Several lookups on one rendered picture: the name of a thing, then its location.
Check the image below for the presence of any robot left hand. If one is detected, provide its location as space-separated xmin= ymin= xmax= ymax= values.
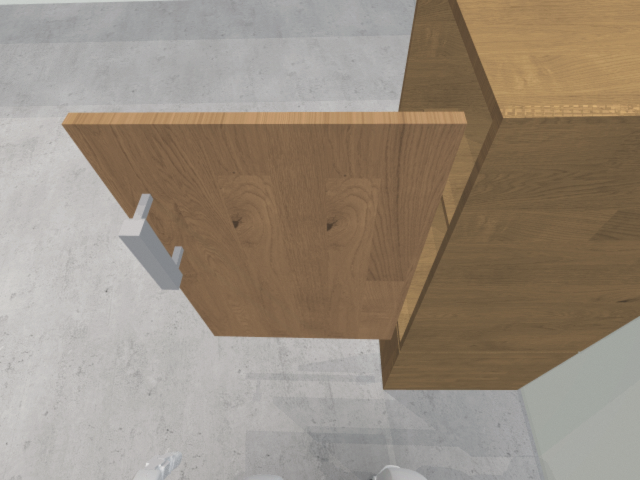
xmin=132 ymin=451 xmax=182 ymax=480

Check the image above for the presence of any handle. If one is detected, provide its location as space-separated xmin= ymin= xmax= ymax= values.
xmin=118 ymin=194 xmax=184 ymax=290

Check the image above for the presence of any robot right shin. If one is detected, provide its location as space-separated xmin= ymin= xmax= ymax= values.
xmin=377 ymin=465 xmax=400 ymax=475

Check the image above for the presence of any cupboard door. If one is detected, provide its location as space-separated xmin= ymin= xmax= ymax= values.
xmin=62 ymin=112 xmax=467 ymax=340

